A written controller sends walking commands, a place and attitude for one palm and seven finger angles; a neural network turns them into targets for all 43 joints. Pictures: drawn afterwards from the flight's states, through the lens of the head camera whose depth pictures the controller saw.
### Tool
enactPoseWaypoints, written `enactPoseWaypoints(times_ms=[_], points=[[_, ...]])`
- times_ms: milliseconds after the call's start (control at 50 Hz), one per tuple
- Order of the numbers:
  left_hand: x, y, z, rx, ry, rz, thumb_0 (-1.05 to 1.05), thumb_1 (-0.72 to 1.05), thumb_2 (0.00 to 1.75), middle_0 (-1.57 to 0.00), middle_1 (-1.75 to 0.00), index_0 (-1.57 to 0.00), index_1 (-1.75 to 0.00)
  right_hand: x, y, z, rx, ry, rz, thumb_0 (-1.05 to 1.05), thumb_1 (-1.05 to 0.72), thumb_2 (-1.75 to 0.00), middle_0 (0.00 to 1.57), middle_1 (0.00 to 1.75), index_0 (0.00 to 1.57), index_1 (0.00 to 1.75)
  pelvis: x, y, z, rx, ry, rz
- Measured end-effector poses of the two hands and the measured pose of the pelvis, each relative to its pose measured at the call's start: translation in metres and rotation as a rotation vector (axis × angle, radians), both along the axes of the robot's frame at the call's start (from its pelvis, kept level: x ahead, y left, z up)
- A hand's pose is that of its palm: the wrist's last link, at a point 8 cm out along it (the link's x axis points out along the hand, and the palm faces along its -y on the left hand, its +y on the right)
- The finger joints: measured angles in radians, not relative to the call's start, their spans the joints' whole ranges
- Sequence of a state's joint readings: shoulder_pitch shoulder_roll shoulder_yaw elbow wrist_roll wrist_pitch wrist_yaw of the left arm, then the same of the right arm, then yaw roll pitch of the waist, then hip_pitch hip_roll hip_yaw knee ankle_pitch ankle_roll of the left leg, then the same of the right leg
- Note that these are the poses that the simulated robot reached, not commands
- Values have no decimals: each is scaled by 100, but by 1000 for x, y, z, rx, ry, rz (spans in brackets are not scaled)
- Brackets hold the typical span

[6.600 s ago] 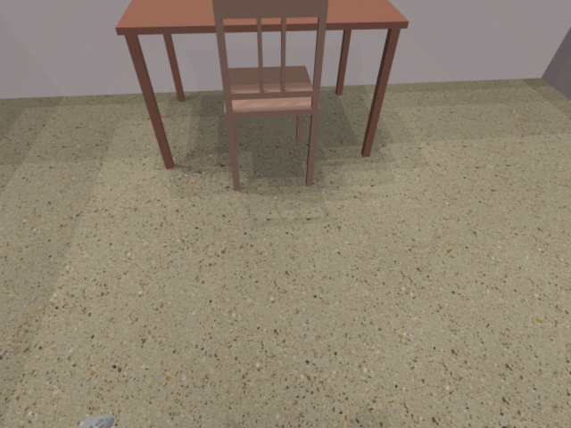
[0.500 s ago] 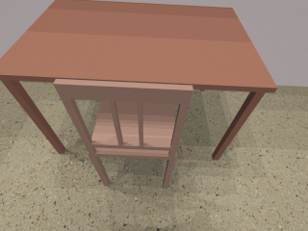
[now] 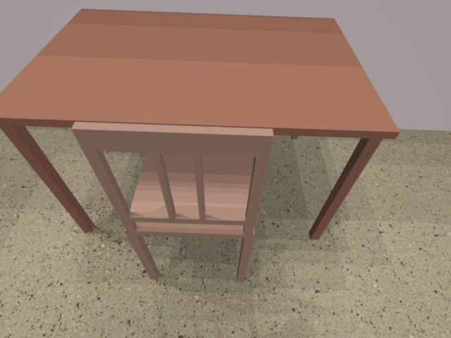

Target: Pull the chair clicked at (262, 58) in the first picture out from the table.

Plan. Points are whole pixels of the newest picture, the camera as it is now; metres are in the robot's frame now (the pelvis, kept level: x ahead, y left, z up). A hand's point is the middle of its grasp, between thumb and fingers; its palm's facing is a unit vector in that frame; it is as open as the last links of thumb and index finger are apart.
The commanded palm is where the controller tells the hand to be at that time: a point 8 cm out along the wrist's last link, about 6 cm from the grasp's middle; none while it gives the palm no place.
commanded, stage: come to a stop and stand still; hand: left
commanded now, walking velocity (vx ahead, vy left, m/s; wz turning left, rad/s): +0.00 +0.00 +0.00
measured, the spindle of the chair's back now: (165, 187) +0.47 +0.18 -0.09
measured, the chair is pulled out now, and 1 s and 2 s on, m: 0.00 0.00 0.00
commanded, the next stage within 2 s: look again from close up in 0.36 s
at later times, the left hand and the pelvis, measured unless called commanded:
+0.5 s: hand out of the picture -0.01 +0.18 -0.18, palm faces +0.02 -0.98 -0.20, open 7.4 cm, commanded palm none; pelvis +0.01 +0.01 +0.00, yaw +0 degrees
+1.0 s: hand out of the picture +0.01 +0.19 -0.18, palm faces -0.01 -0.98 -0.22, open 7.4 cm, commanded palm none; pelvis +0.00 +0.01 +0.00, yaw +0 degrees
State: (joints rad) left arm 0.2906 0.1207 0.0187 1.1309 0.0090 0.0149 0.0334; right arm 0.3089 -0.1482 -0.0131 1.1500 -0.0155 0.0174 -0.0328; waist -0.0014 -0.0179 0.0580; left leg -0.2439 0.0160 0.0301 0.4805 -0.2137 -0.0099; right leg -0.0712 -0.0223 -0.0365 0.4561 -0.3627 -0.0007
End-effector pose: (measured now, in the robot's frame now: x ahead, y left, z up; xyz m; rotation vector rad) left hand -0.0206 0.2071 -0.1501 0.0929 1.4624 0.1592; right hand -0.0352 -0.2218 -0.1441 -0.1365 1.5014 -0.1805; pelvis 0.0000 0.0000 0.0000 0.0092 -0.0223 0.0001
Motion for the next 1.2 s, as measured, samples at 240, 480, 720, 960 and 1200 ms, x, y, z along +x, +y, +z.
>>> enactPoseWaypoints(times_ms=[240,480,720,960,1200], points=[[20,29,6,52,-33,-8,0,91,90,-20,-30,-19,-30,34,20,-4,16,-66,19,2,-94,-90,20,30,20,30,9,13,1,7,4,3],[9,22,6,42,-8,-22,0,91,90,-20,-30,-19,-30,52,9,1,1,-111,39,1,-93,-90,20,30,20,30,10,11,3,4,11,3],[20,30,4,64,-91,-53,0,91,90,-20,-30,-20,-30,63,6,-7,4,-199,62,1,-93,-90,20,30,19,30,1,14,-7,-12,0,5],[31,35,7,66,-121,-81,0,91,90,-20,-30,-19,-30,57,4,-1,7,-188,59,1,-92,-90,20,30,19,30,-2,11,-4,2,3,-6],[19,28,5,46,-74,-72,0,91,90,-20,-30,-20,-30,54,3,2,0,-158,51,1,-91,-90,20,30,19,30,2,8,-1,3,2,-12]])
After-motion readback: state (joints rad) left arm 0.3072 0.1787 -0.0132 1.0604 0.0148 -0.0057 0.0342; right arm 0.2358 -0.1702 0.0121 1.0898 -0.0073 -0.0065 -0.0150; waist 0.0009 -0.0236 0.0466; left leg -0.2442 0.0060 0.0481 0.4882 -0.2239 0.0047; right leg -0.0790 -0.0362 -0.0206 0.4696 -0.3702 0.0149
